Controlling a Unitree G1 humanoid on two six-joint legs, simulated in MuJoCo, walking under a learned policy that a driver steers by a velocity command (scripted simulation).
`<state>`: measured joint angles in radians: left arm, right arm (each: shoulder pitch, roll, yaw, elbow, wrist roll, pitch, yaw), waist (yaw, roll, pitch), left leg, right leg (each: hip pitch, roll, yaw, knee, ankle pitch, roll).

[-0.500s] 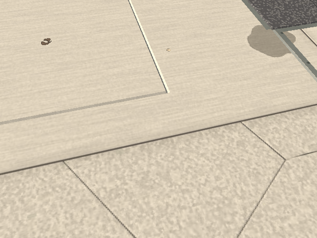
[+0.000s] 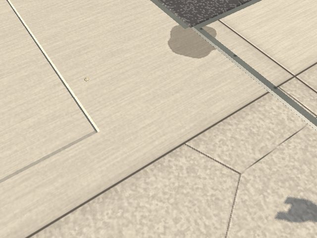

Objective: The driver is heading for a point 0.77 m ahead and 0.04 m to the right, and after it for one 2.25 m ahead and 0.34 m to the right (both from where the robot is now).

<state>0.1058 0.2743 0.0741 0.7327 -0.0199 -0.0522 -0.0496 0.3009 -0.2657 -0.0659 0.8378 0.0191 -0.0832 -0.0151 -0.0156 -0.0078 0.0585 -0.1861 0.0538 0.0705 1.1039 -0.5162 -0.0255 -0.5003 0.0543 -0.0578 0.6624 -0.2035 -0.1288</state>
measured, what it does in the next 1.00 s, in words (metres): walks ahead, turning right: left foot, then right foot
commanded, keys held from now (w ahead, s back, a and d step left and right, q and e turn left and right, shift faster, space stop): w+e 0.36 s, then w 0.42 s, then w+q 0.22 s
